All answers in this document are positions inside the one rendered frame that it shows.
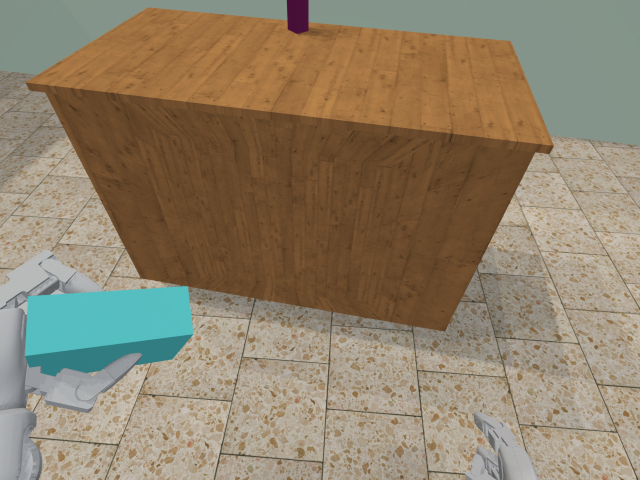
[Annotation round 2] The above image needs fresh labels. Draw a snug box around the left robot hand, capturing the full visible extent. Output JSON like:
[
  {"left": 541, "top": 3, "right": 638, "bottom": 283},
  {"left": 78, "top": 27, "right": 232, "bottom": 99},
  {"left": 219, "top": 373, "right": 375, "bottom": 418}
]
[{"left": 0, "top": 250, "right": 142, "bottom": 413}]

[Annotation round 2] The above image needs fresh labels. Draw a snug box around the left robot forearm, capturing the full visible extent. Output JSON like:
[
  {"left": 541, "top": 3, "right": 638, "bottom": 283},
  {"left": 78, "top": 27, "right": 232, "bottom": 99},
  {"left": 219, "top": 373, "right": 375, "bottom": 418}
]
[{"left": 0, "top": 408, "right": 42, "bottom": 480}]

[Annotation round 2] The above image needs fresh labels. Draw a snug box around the sponge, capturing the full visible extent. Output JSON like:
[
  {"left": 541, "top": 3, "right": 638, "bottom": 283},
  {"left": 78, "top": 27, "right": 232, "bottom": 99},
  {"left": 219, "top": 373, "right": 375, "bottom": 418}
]
[{"left": 25, "top": 286, "right": 194, "bottom": 376}]

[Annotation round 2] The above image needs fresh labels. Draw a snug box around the right robot hand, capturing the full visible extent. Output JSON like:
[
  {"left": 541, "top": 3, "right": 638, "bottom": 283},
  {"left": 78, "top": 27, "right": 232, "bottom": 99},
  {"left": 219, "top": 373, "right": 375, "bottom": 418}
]
[{"left": 465, "top": 412, "right": 539, "bottom": 480}]

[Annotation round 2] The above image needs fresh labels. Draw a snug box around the table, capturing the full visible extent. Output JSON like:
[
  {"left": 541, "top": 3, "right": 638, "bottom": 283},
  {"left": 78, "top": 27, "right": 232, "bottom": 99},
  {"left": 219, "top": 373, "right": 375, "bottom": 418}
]
[{"left": 25, "top": 7, "right": 554, "bottom": 332}]

